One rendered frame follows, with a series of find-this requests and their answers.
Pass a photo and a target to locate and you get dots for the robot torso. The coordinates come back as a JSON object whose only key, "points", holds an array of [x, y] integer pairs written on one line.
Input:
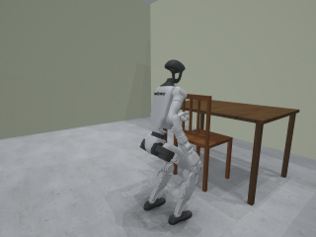
{"points": [[160, 108]]}

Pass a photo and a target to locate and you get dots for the left robot hand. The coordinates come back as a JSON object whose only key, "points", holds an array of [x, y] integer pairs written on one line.
{"points": [[183, 116]]}

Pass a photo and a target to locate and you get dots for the table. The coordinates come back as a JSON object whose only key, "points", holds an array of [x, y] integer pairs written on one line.
{"points": [[257, 114]]}

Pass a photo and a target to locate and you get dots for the right robot hand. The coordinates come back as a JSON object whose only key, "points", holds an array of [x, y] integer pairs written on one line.
{"points": [[193, 160]]}

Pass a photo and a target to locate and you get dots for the right robot forearm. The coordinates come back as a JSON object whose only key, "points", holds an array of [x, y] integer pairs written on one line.
{"points": [[180, 135]]}

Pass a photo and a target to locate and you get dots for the robot right shin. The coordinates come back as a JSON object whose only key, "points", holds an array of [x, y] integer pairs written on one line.
{"points": [[185, 192]]}

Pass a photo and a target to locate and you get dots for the robot right upper arm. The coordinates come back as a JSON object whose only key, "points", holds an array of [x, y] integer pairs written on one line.
{"points": [[178, 97]]}

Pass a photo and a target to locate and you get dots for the chair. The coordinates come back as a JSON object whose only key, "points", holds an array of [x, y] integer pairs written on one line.
{"points": [[204, 138]]}

